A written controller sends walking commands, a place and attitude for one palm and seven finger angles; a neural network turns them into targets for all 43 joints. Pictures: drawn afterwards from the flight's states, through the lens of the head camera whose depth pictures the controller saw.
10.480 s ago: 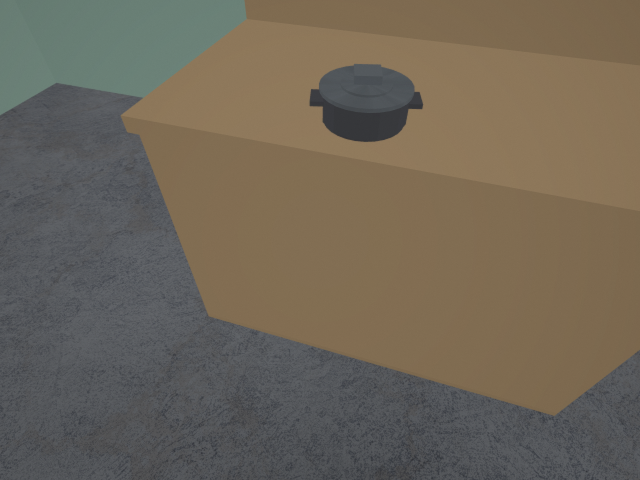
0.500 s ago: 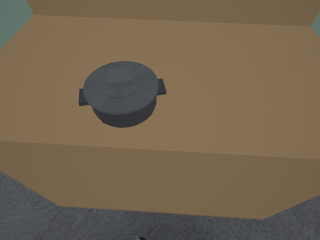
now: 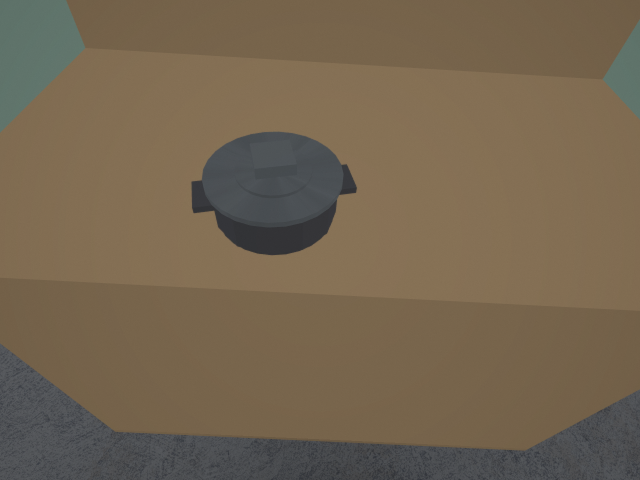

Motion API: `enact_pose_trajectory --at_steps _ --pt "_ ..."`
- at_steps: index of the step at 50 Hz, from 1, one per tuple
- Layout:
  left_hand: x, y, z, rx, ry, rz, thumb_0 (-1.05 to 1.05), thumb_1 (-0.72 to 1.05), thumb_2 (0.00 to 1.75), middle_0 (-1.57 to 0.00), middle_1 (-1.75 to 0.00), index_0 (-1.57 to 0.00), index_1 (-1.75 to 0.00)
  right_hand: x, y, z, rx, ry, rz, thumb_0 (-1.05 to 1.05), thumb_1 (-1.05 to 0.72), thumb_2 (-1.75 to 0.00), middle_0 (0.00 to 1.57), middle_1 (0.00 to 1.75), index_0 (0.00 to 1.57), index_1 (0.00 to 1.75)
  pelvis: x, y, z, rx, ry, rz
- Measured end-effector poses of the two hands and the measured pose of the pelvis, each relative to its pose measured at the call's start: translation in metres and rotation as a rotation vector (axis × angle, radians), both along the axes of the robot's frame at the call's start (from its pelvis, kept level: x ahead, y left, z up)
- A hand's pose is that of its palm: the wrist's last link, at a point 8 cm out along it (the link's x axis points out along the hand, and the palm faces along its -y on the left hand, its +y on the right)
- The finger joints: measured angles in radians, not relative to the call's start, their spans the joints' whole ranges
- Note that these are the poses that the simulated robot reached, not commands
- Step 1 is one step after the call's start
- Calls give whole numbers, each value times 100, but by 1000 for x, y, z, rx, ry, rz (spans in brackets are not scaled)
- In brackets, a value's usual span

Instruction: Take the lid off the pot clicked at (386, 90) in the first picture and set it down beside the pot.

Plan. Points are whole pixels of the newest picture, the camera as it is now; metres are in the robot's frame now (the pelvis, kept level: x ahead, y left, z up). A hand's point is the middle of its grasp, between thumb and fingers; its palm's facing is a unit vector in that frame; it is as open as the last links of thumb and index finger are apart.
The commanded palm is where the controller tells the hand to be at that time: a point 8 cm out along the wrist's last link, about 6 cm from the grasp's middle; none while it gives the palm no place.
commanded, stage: come to a stop and stand still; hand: left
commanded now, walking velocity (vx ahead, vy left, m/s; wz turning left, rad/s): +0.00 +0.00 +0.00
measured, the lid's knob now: (273, 159) +0.46 +0.09 +0.16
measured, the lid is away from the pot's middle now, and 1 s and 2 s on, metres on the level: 0.00 0.00 0.00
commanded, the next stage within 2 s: look again from close up in 1.00 s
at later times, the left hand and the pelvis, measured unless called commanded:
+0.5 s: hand out of the picture -0.02 +0.17 -0.16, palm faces -0.01 -0.97 -0.25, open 7.4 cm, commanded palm none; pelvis -0.02 -0.01 +0.00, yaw -2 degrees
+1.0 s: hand out of the picture +0.00 +0.14 -0.17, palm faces -0.03 -0.97 -0.24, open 7.4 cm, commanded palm none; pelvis -0.03 -0.03 +0.00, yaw -2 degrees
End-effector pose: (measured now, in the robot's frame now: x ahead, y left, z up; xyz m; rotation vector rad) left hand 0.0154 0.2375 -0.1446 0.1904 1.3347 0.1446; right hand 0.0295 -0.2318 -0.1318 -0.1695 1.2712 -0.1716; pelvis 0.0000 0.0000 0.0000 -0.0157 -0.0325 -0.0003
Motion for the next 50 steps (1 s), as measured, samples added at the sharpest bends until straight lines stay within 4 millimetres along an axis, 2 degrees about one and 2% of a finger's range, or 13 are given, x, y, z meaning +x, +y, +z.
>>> enact_pose_trajectory --at_steps 5,10,14,20,33,42,50 --pt "-6 18 10 48 -3 4 1 91 90 -20 -30 -20 -30 5 7 -6 17 -23 1 1 -95 -89 20 30 20 30 -6 9 0 6 -4 -7" --pt "-13 23 17 76 -3 9 1 91 90 -20 -30 -20 -30 11 9 -9 35 -48 13 1 -94 -89 20 30 20 30 -11 11 1 16 -7 -12" --pt "-20 19 20 80 1 10 1 91 90 -20 -30 -19 -30 14 6 -10 46 -64 17 1 -93 -89 20 30 20 30 -14 8 2 22 -11 -18" --pt "-30 1 18 59 16 2 1 91 90 -20 -30 -20 -30 11 -1 -10 57 -77 11 1 -92 -89 20 30 20 30 -20 -1 2 29 -13 -28" --pt "-39 -36 12 10 36 -11 1 91 90 -20 -30 -20 -30 -26 -22 -14 60 -6 -34 0 -92 -89 19 30 20 30 -27 -22 2 31 -4 -34" --pt "-30 -43 12 12 28 -21 1 91 90 -20 -30 -20 -30 -54 -22 -17 75 66 -66 1 -91 -89 19 30 20 30 -27 -31 2 29 3 -33" --pt "-18 -45 12 16 13 -27 1 91 90 -20 -30 -20 -30 -64 -17 -17 91 96 -80 1 -91 -89 19 30 20 30 -25 -34 2 28 8 -33"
